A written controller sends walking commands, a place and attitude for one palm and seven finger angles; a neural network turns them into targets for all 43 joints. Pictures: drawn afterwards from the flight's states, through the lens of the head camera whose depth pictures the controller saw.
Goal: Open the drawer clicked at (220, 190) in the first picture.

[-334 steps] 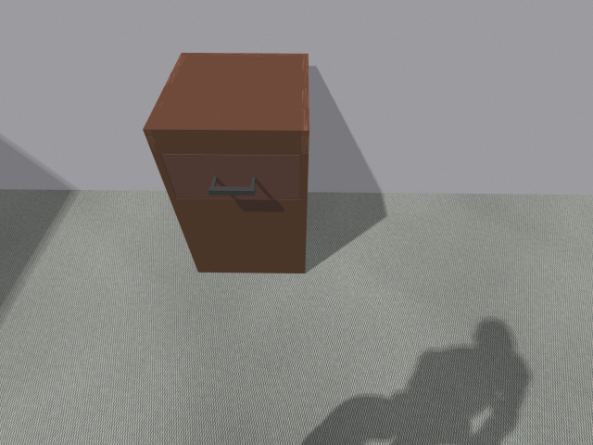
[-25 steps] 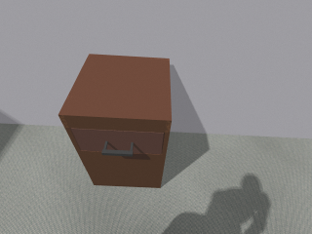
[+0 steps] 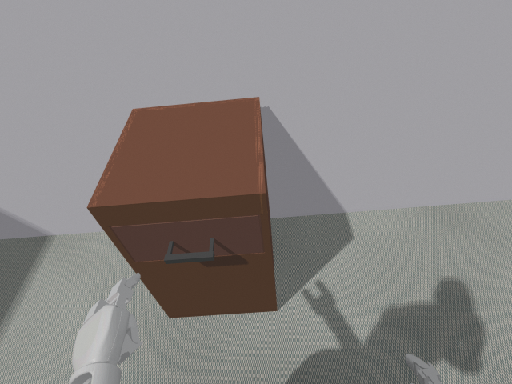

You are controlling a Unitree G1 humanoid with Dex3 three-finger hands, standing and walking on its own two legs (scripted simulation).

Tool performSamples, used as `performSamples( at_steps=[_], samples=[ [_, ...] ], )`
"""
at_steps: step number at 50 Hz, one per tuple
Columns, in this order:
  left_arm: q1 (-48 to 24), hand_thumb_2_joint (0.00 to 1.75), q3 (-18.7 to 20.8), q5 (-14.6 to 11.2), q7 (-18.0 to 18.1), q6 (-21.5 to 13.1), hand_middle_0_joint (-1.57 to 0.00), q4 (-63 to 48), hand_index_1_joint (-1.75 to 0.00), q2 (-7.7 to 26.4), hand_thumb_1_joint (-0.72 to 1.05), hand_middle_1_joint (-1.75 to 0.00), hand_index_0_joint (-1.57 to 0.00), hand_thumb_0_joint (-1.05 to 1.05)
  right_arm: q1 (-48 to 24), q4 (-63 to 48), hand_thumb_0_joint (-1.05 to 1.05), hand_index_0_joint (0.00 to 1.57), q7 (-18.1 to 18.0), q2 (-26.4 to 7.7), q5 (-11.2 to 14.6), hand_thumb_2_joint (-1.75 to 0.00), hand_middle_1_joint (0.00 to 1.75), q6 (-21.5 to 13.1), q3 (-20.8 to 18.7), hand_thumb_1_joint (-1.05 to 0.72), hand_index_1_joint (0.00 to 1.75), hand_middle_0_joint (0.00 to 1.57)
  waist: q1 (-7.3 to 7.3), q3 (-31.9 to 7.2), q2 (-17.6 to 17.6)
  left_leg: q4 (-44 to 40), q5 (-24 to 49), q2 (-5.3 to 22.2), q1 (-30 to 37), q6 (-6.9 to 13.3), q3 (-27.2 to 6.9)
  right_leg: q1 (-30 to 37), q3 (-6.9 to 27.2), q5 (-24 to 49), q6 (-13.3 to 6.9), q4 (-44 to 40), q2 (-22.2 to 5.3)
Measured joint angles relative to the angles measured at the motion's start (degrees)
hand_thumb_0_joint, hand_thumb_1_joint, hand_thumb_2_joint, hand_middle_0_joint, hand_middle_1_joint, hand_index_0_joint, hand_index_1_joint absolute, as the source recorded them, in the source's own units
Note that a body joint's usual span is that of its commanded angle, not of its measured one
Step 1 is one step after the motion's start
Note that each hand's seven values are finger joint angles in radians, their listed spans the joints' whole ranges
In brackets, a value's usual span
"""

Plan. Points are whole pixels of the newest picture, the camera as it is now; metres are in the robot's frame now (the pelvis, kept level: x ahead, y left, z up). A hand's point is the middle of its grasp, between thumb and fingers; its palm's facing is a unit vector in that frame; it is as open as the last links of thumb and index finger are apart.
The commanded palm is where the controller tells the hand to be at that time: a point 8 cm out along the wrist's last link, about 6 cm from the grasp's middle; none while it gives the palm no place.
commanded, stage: raise the hand with hooked fingers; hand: left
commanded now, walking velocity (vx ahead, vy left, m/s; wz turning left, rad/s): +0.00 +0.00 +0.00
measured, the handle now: (190, 250) +0.51 +0.22 -0.23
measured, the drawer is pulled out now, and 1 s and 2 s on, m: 0.00 0.00 0.00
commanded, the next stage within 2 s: move the hooked fingers above the handle in 1.66 s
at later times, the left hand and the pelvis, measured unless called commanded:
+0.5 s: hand (150, 312) +0.24 +0.18 +0.00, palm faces +0.07 -0.10 -0.99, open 10.5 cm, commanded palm +0.20 +0.19 +0.05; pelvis +0.01 -0.06 -0.02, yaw +0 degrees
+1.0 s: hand (162, 247) +0.34 +0.17 +0.04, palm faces +0.03 -0.13 -0.99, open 13.2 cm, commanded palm +0.31 +0.19 +0.11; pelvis +0.04 -0.03 +0.00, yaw -7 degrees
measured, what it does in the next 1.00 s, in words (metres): shifts its weight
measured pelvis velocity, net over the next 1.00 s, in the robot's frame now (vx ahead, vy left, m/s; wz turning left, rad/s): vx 0.04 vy -0.03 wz -0.12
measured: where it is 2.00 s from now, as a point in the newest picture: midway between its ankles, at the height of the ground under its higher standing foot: outside the picture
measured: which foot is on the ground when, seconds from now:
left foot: down 0.00-1.00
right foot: down 0.00-1.00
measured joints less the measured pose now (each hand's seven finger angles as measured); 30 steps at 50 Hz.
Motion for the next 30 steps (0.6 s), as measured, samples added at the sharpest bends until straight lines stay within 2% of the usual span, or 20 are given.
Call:
performSamples(
  at_steps=[3, 5, 8, 12, 14, 16, 18, 20, 22, 25, 27, 30],
  samples=[
    [-3.6, 0.83, 0.1, 13.4, 2.5, -2.8, -0.20, 0.9, -0.40, -1.8, 0.78, -0.40, -0.20, 0.03, -5.3, -4.5, 0.02, 0.20, 2.0, 0.2, -1.5, -0.90, 0.30, 5.3, -0.7, -0.92, 0.30, 0.20, 0.58, -2.0, 0.1, 2.7, -1.2, 1.7, -3.2, -0.7, 1.6, -4.1, 1.8, -0.5, -0.8, 2.8, 1.5],
    [-3.1, 0.81, -0.1, 20.2, 2.4, -4.8, -0.20, 1.7, -0.43, -2.9, 0.73, -0.43, -0.20, 0.02, -7.7, -7.3, 0.01, 0.20, 3.2, 1.1, -1.6, -0.90, 0.30, 9.7, -0.9, -0.91, 0.30, 0.20, 1.69, -2.8, -1.5, 3.3, -1.4, 2.4, -4.3, -1.4, 2.4, -6.0, 3.1, -0.7, -1.4, 4.0, 2.5],
    [0.6, 0.78, -0.4, 27.5, 2.6, -7.6, -0.21, 1.9, -0.47, -3.2, 0.65, -0.47, -0.21, 0.01, -9.5, -10.9, 0.01, 0.20, 4.6, 2.2, -1.7, -0.90, 0.30, 14.5, -0.8, -0.91, 0.30, 0.20, 3.61, -3.1, -5.0, 4.2, -2.2, 3.2, -5.8, -2.4, 2.8, -8.0, 3.6, -1.4, -2.5, 5.5, 3.4],
    [6.8, 0.74, 0.3, 33.4, 5.6, -8.7, -0.23, 0.4, -0.53, -0.9, 0.55, -0.53, -0.23, 0.00, -10.8, -14.5, 0.01, 0.20, 5.0, 2.0, -3.1, -0.90, 0.30, 18.4, -1.5, -0.91, 0.30, 0.20, 6.79, -2.6, -6.6, 6.9, -3.6, 4.2, -8.0, -3.4, 1.4, -9.4, 2.1, -2.5, -3.9, 7.0, 4.3],
    [8.3, 0.72, 1.7, 34.3, 7.6, -9.0, -0.24, -0.8, -0.56, 1.1, 0.49, -0.56, -0.25, 0.00, -11.7, -14.6, 0.01, 0.20, 4.7, 1.6, -3.9, -0.90, 0.30, 19.4, -1.9, -0.91, 0.30, 0.20, 8.12, -2.9, -6.0, 8.8, -4.5, 4.4, -9.4, -3.7, 0.3, -10.1, 1.0, -3.4, -4.4, 8.1, 4.5],
    [7.5, 0.70, 3.8, 34.2, 9.4, -9.9, -0.25, -1.4, -0.59, 2.8, 0.44, -0.59, -0.26, 0.00, -12.7, -14.0, 0.01, 0.20, 4.4, 1.4, -4.5, -0.90, 0.30, 19.5, -2.2, -0.91, 0.30, 0.20, 8.97, -3.4, -4.9, 11.1, -5.5, 4.3, -10.9, -3.7, -1.0, -10.8, -0.2, -4.5, -4.6, 9.6, 4.5],
    [4.6, 0.68, 5.6, 33.1, 10.3, -10.8, -0.26, -1.7, -0.62, 3.9, 0.39, -0.62, -0.26, 0.00, -13.7, -13.0, 0.01, 0.20, 4.1, 1.4, -4.6, -0.90, 0.30, 18.9, -2.1, -0.91, 0.30, 0.20, 9.22, -3.7, -3.7, 13.0, -6.3, 4.1, -12.3, -3.5, -2.2, -11.5, -1.4, -5.6, -4.9, 11.0, 4.3],
    [0.6, 0.66, 6.4, 31.3, 10.0, -10.7, -0.26, -1.4, -0.65, 4.3, 0.34, -0.65, -0.27, 0.00, -14.3, -12.1, 0.01, 0.20, 4.1, 1.9, -4.2, -0.90, 0.30, 18.2, -1.6, -0.91, 0.30, 0.20, 8.78, -3.7, -2.7, 14.1, -6.8, 3.7, -13.0, -3.5, -3.2, -11.7, -2.4, -6.3, -5.0, 11.8, 4.1],
    [-3.6, 0.64, 6.0, 29.6, 8.4, -9.3, -0.26, -0.7, -0.68, 4.0, 0.29, -0.68, -0.27, 0.00, -14.3, -11.4, 0.01, 0.20, 4.1, 2.7, -3.4, -0.90, 0.30, 17.8, -0.8, -0.91, 0.30, 0.20, 8.06, -3.3, -2.1, 13.8, -6.7, 3.4, -12.7, -3.6, -3.7, -11.4, -2.8, -6.4, -5.2, 11.7, 3.9],
    [-7.5, 0.61, 3.9, 28.2, 3.8, -5.7, -0.26, -0.2, -0.73, 3.1, 0.23, -0.73, -0.27, 0.00, -13.2, -10.8, 0.01, 0.20, 4.2, 4.2, -2.4, -0.90, 0.30, 18.3, 0.8, -0.91, 0.30, 0.20, 6.93, -2.7, -2.3, 10.8, -5.6, 3.2, -10.4, -3.8, -3.4, -9.7, -2.0, -5.5, -5.1, 9.4, 3.9],
    [-7.6, 0.59, 3.0, 27.7, 0.8, -4.3, -0.26, -0.8, -0.76, 3.0, 0.18, -0.76, -0.27, 0.00, -11.9, -10.6, 0.01, 0.21, 4.3, 4.8, -2.0, -0.90, 0.30, 19.0, 1.9, -0.91, 0.30, 0.20, 6.36, -2.3, -2.8, 8.1, -4.6, 2.6, -8.2, -3.6, -3.9, -8.2, -0.5, -4.5, -4.9, 7.3, 4.2],
    [-5.0, 0.56, 3.3, 27.3, -2.1, -4.6, -0.27, -2.1, -0.80, 3.9, 0.12, -0.80, -0.27, 0.00, -10.0, -10.3, 0.01, 0.21, 4.1, 5.0, -1.8, -0.90, 0.30, 19.5, 2.8, -0.90, 0.30, 0.21, 5.70, -1.9, -3.6, 5.1, -3.5, 1.8, -5.0, -2.9, -5.1, -6.1, 2.7, -3.2, -4.8, 4.7, 5.2]
  ],
)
